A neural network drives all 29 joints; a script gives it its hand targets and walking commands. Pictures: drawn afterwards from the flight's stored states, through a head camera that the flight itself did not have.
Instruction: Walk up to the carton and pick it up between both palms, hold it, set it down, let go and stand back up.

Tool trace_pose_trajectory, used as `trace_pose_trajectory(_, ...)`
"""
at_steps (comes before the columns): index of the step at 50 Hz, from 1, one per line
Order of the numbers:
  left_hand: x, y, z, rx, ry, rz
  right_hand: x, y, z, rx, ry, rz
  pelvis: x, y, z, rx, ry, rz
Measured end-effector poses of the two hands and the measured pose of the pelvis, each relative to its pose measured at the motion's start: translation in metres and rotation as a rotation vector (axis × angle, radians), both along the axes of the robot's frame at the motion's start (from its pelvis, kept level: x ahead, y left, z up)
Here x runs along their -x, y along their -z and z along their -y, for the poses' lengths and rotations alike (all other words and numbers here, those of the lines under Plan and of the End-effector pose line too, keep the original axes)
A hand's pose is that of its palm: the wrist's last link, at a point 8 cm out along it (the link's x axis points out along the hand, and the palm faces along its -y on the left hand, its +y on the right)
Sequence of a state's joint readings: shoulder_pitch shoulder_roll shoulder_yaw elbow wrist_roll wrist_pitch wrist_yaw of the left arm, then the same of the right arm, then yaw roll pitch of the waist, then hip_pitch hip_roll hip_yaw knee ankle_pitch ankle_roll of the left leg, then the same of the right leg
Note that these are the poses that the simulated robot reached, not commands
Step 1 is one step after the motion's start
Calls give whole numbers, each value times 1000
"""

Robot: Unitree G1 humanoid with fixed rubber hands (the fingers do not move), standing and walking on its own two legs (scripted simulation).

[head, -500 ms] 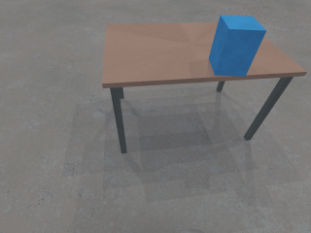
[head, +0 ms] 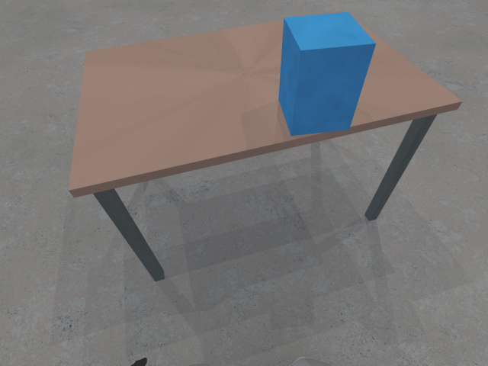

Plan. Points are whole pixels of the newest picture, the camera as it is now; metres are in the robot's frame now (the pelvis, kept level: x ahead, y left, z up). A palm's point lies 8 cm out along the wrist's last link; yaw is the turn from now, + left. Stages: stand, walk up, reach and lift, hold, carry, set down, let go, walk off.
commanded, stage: walk up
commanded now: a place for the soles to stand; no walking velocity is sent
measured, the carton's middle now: (318, 76) +0.78 -0.14 +0.05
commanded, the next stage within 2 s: none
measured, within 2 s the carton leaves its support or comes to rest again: neither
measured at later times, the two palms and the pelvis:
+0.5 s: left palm (147, 319) +0.22 +0.22 -0.13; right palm (416, 334) +0.20 -0.26 -0.10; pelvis +0.19 -0.03 +0.01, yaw +3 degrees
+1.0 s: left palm (227, 264) +0.33 +0.08 -0.13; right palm (449, 231) +0.41 -0.40 -0.11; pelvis +0.30 -0.16 +0.01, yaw +7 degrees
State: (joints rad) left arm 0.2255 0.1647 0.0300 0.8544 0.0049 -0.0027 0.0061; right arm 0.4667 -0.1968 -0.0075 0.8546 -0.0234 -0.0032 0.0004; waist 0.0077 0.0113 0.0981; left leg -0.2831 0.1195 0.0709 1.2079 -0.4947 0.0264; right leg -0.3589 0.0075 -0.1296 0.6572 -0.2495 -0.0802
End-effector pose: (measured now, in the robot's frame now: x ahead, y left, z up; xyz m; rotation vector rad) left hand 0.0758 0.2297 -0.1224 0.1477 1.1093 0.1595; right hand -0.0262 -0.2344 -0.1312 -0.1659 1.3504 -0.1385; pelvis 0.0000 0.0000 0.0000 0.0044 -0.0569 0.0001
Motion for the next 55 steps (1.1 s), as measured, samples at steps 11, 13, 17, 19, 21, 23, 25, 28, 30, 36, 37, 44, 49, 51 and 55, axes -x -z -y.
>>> trace_pose_trajectory(11,4,-3,-10,-10,-101,-141,-184,-31,18,69,-136,221,-85,-14,10,18,-69,-26)
trace_pose_trajectory(13,-2,5,-8,8,-108,-167,-206,-28,11,69,-147,224,-103,-9,8,19,-83,-28)
trace_pose_trajectory(17,-24,26,-5,35,-80,-226,-238,-17,0,84,-145,243,-135,5,5,-12,-88,-25)
trace_pose_trajectory(19,-43,27,-2,38,-41,-250,-241,-16,2,96,-95,246,-147,6,6,-4,-68,-18)
trace_pose_trajectory(21,-70,24,0,32,-3,-249,-238,-20,9,112,-39,228,-160,2,11,10,-61,-11)
trace_pose_trajectory(23,-104,18,1,24,28,-211,-231,-26,18,123,-10,194,-173,-4,19,16,-58,-6)
trace_pose_trajectory(25,-143,11,5,13,54,-149,-225,-31,29,128,8,154,-186,-9,29,15,-54,-4)
trace_pose_trajectory(28,-196,1,17,0,77,-61,-224,-34,51,134,20,100,-206,-12,46,12,-52,-7)
trace_pose_trajectory(30,-227,-4,32,-1,89,-17,-230,-32,69,134,18,76,-220,-11,60,5,-52,-11)
trace_pose_trajectory(36,-294,1,96,-8,109,45,-288,1,134,117,-32,84,-264,11,110,-24,-39,-10)
trace_pose_trajectory(37,-297,2,108,-4,102,42,-301,7,144,116,-48,89,-269,13,116,-6,-37,-3)
trace_pose_trajectory(44,-277,-7,146,12,-45,-21,-393,-9,169,103,-123,191,-287,-2,148,-17,-71,-7)
trace_pose_trajectory(49,-256,0,151,2,-104,-80,-429,-26,168,84,-183,249,-302,-7,163,1,-108,-18)
trace_pose_trajectory(51,-254,7,152,2,-115,-92,-437,-26,167,78,-188,257,-306,-4,166,8,-123,-20)
trace_pose_trajectory(55,-259,20,153,16,-115,-96,-443,-20,161,66,-192,259,-309,4,167,5,-157,-17)
